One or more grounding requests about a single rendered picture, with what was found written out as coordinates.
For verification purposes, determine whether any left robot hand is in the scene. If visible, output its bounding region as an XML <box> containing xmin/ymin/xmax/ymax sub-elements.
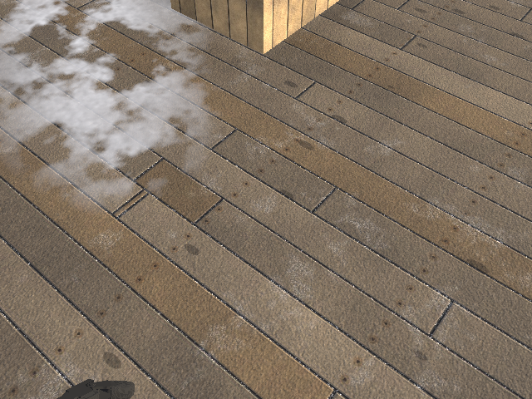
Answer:
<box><xmin>57</xmin><ymin>379</ymin><xmax>135</xmax><ymax>399</ymax></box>

